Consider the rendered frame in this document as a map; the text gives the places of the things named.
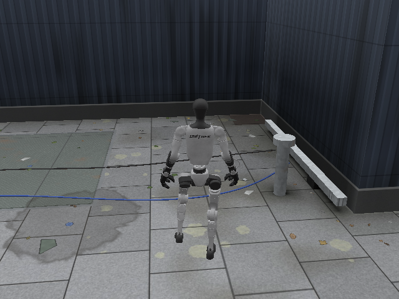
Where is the robot left thigh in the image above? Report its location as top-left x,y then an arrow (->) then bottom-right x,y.
178,173 -> 191,204

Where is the humanoid robot torso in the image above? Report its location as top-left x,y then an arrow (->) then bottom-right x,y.
186,123 -> 214,187

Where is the robot right upper arm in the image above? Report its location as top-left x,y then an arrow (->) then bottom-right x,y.
213,126 -> 231,160

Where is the robot left upper arm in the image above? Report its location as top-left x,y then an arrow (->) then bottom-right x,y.
170,125 -> 187,161

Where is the left robot hand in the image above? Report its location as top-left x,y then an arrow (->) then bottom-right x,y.
160,174 -> 175,189

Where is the right robot forearm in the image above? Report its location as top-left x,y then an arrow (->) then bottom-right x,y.
224,150 -> 237,175

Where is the right robot hand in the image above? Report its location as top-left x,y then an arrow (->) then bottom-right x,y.
224,172 -> 239,186

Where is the left robot forearm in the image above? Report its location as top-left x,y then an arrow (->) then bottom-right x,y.
162,151 -> 176,177

